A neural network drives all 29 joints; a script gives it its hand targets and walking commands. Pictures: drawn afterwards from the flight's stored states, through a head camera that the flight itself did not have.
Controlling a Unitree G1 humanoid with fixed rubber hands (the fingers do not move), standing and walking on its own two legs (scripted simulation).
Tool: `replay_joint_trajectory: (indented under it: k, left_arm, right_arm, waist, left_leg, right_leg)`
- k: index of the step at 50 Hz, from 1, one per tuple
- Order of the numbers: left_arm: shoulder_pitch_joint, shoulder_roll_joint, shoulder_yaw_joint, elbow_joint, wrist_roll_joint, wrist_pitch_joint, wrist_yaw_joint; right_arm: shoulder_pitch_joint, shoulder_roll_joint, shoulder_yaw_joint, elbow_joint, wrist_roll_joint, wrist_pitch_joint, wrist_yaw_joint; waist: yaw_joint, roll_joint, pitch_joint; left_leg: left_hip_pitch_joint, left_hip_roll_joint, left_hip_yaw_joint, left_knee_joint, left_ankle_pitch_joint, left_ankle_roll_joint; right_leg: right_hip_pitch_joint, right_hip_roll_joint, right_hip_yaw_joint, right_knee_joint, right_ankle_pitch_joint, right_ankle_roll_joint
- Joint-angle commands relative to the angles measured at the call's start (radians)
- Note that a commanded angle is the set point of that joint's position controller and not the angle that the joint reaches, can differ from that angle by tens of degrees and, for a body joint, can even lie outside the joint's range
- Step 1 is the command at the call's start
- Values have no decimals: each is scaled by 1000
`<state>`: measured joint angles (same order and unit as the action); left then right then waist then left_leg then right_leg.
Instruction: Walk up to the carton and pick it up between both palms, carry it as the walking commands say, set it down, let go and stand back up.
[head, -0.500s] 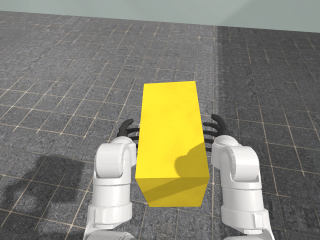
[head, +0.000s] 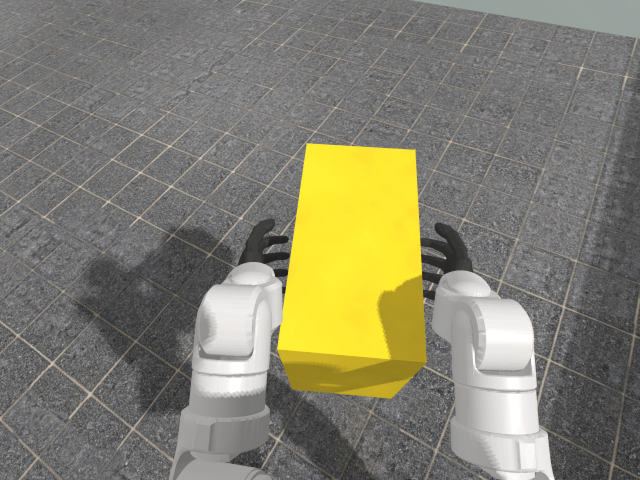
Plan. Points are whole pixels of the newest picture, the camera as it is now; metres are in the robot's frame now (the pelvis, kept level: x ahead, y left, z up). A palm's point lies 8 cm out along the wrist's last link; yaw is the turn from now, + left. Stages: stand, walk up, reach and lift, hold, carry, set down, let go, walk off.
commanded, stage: carry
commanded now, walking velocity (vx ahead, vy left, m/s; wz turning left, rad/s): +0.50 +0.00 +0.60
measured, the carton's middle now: (350, 275) +0.37 -0.03 -0.01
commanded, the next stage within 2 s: none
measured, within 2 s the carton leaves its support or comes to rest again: neither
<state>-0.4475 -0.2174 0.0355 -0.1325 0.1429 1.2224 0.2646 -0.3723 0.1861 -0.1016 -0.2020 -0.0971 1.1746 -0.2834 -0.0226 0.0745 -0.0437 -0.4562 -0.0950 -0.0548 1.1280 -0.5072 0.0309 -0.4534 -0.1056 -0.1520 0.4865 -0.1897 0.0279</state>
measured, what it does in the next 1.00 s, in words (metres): walks ahead, turning left: left foot, then right foot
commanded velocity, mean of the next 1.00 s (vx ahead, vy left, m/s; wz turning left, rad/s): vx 0.50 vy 0.00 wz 0.60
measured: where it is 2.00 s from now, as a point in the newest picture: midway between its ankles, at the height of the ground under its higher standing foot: (204, 205)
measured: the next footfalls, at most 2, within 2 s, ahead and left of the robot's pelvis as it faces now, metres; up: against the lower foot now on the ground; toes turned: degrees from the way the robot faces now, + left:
left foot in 0.24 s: +0.31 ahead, +0.15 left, +0.00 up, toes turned +5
right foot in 0.46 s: +0.34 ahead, -0.06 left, +0.00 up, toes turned +2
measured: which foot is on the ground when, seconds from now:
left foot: up 0.00-0.22, down 0.24-0.48, up 0.50-0.78, down 0.80-1.00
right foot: down 0.00-0.26, up 0.28-0.44, down 0.46-0.82, up 0.84-1.00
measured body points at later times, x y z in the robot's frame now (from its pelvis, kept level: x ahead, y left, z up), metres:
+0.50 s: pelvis +0.32 +0.04 -0.01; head +0.36 +0.02 +0.44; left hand +0.62 +0.21 +0.08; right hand +0.66 -0.02 +0.07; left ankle +0.27 +0.14 -0.73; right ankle +0.31 -0.06 -0.74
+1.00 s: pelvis +0.68 +0.16 +0.00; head +0.72 +0.17 +0.45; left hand +0.92 +0.41 +0.08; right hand +1.03 +0.21 +0.08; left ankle +0.63 +0.20 -0.73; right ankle +0.70 +0.03 -0.68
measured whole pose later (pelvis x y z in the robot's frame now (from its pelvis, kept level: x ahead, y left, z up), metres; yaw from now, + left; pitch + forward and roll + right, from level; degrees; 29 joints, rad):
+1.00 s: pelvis +0.68 +0.16 +0.00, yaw +29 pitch +7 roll +0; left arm -0.40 -0.20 0.04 -0.14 0.14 1.23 0.28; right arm -0.41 0.20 -0.08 -0.14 -0.10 1.21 -0.31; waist -0.03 0.04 -0.07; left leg -0.33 -0.12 -0.04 0.49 -0.28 0.11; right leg -0.53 -0.10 -0.10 1.01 -0.48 0.05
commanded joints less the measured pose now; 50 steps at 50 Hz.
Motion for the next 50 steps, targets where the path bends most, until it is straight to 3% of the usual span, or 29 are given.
replay_joint_trajectory:
  k: [1, 4, 6, 8, 9, 10, 11, 12, 13, 16, 17, 18, 20, 21, 22, 23, 24, 25, 27, 30, 33, 35, 37, 38, 40, 41, 43, 46, 50]
  left_arm:
    - [-236, -1051, -368, -247, -349, -127, -162]
    - [-271, -1048, -369, -210, -334, -100, -160]
    - [-250, -994, -356, -190, -315, -76, -152]
    - [-209, -970, -326, -147, -288, -55, -148]
    - [-188, -990, -332, -91, -277, -40, -153]
    - [-202, -974, -324, -72, -273, -31, -148]
    - [-230, -971, -324, -87, -283, -25, -149]
    - [-216, -921, -325, -76, -277, -16, -143]
    - [-247, -933, -331, -73, -288, -16, -149]
    - [-335, -1043, -385, -121, -337, -36, -156]
    - [-322, -1048, -380, -112, -344, -46, -163]
    - [-335, -1081, -395, -124, -363, -54, -170]
    - [-371, -1123, -410, -193, -399, -88, -174]
    - [-365, -1136, -401, -200, -401, -93, -175]
    - [-307, -1093, -366, -202, -388, -97, -177]
    - [-288, -1083, -349, -170, -375, -92, -176]
    - [-304, -1087, -355, -139, -366, -95, -171]
    - [-293, -1086, -350, -131, -358, -91, -168]
    - [-305, -1051, -344, -172, -375, -90, -170]
    - [-270, -976, -315, -198, -360, -79, -165]
    - [-260, -917, -275, -177, -335, -76, -163]
    - [-241, -923, -273, -152, -331, -63, -166]
    - [-285, -936, -293, -214, -329, -70, -159]
    - [-266, -944, -307, -172, -320, -60, -159]
    - [-233, -967, -305, -117, -313, -41, -169]
    - [-233, -976, -313, -107, -318, -40, -173]
    - [-257, -1020, -335, -114, -331, -60, -175]
    - [-237, -1108, -366, -121, -337, -98, -179]
    - [-307, -1118, -413, -181, -382, -112, -184]
  right_arm:
    - [-438, 1083, 587, -303, 427, -51, 208]
    - [-428, 1077, 547, -230, 400, -21, 202]
    - [-351, 1052, 510, -131, 378, 17, 203]
    - [-344, 1028, 507, -100, 380, 41, 207]
    - [-353, 1009, 499, -86, 371, 43, 200]
    - [-334, 1010, 482, -30, 362, 53, 196]
    - [-344, 977, 471, -24, 351, 58, 197]
    - [-248, 949, 446, 56, 327, 73, 190]
    - [-331, 969, 474, 9, 346, 72, 200]
    - [-361, 1079, 475, 3, 363, 50, 214]
    - [-374, 1076, 481, -27, 364, 33, 214]
    - [-380, 1103, 486, -42, 367, 21, 214]
    - [-439, 1128, 516, -171, 385, -20, 210]
    - [-463, 1129, 526, -185, 388, -21, 208]
    - [-449, 1119, 544, -210, 395, -23, 206]
    - [-467, 1122, 538, -197, 390, -16, 203]
    - [-547, 1098, 551, -213, 391, -16, 205]
    - [-484, 1107, 543, -154, 382, -4, 205]
    - [-412, 1112, 520, -123, 380, -7, 193]
    - [-369, 1103, 520, -68, 371, 5, 177]
    - [-351, 1072, 516, -36, 346, 15, 162]
    - [-404, 1052, 519, -85, 357, 16, 158]
    - [-389, 1085, 518, -60, 376, 27, 165]
    - [-367, 1072, 510, -52, 366, 28, 168]
    - [-425, 1051, 512, -40, 365, 31, 173]
    - [-408, 1068, 520, -44, 369, 33, 180]
    - [-368, 1127, 503, 2, 354, 26, 187]
    - [-331, 1150, 505, -45, 355, -10, 215]
    - [-293, 1118, 488, -101, 327, -29, 216]
  waist:
    - [58, -307, -475]
    - [38, -327, -405]
    - [29, -346, -371]
    - [8, -302, -351]
    - [-1, -189, -373]
    - [-25, -90, -408]
    - [-18, 141, -376]
    - [-10, 250, -341]
    - [1, 142, -332]
    - [-9, 149, -421]
    - [-11, 92, -465]
    - [-13, 162, -453]
    - [11, 76, -481]
    - [35, -27, -497]
    - [61, -233, -515]
    - [73, -427, -486]
    - [66, -430, -467]
    - [64, -291, -426]
    - [73, -201, -368]
    - [73, -255, -315]
    - [55, -316, -244]
    - [35, -410, -279]
    - [-11, -333, -423]
    - [-56, -194, -442]
    - [-17, 155, -396]
    - [-12, 132, -388]
    - [-14, 10, -413]
    - [-20, 2, -460]
    - [-26, 23, -381]
  left_leg:
    - [-277, 168, 50, -263, 174, -50]
    - [-30, 134, 168, -467, 247, -35]
    - [23, 141, 208, -505, 347, -34]
    - [123, 96, 247, -636, 423, -28]
    - [211, 24, 235, -652, 353, -1]
    - [324, 82, 40, -700, 248, 36]
    - [404, 257, -365, -778, 369, 116]
    - [521, 308, -510, -780, 493, 175]
    - [568, 326, -573, -757, 584, 204]
    - [615, 313, -393, -673, 737, 203]
    - [639, 277, -348, -673, 735, 171]
    - [592, 274, -311, -659, 757, 167]
    - [454, 237, -258, -574, 714, 143]
    - [228, 172, -127, -483, 611, 102]
    - [-92, 90, 21, -370, 351, 47]
    - [-427, 16, 129, -148, -44, -22]
    - [-464, 99, 87, -67, -46, -28]
    - [-498, 121, 58, -13, -3, -17]
    - [-627, 118, 137, -12, 47, -6]
    - [-563, 92, 236, -58, 156, -22]
    - [-295, 48, 324, -370, 292, -8]
    - [-67, -45, 430, -527, 388, -12]
    - [209, -72, 421, -722, 509, 16]
    - [443, -62, 255, -724, 499, 71]
    - [718, 273, -428, -696, 1060, 259]
    - [741, 321, -524, -687, 1039, 302]
    - [814, 327, -466, -632, 1098, 256]
    - [813, 278, -300, -651, 1159, 181]
    - [600, 194, -191, -683, 997, 186]
  right_leg:
    - [739, -283, 129, -133, 432, -66]
    - [481, -257, -68, -143, 198, -23]
    - [434, -277, -82, -131, 130, -14]
    - [420, -217, -136, 11, 129, 16]
    - [402, -140, -169, 184, 173, 32]
    - [290, -101, -138, 369, 96, 56]
    - [71, -3, -113, 549, -167, 103]
    - [-140, 61, -23, 633, -456, 91]
    - [-189, 71, 83, 615, -507, 61]
    - [-216, 29, 108, 437, -463, 51]
    - [-152, 36, 103, 325, -423, 60]
    - [-133, 24, 117, 245, -399, 55]
    - [78, -3, 176, -29, -279, 37]
    - [382, 1, 84, -203, -98, 37]
    - [715, -142, 195, -254, -45, 2]
    - [934, -395, 435, -235, 183, -77]
    - [956, -424, 421, -168, 288, -128]
    - [949, -407, 382, -120, 449, -150]
    - [1080, -351, 206, -47, 742, -86]
    - [997, -270, 47, -70, 843, -46]
    - [827, -165, -146, -60, 949, -3]
    - [749, -133, -210, 67, 1167, 19]
    - [747, -148, -217, 444, 1243, 15]
    - [491, -121, -159, 648, 1030, 35]
    - [-127, 119, 12, 904, -327, 68]
    - [-224, 98, 151, 936, -402, 50]
    - [-301, 30, 215, 720, -390, 35]
    - [-283, -5, 202, 495, -299, 66]
    - [-121, 65, 30, 185, -181, 79]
